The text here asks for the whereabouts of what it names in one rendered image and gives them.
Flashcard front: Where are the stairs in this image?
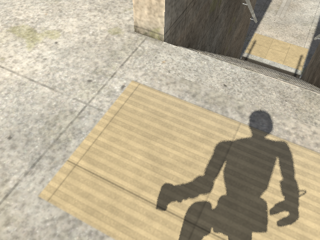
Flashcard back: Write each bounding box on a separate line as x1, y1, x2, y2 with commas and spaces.
177, 45, 320, 95

